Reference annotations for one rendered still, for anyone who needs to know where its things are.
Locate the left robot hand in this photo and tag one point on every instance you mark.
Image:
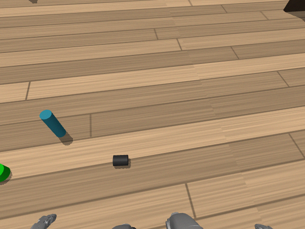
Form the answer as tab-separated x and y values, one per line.
44	222

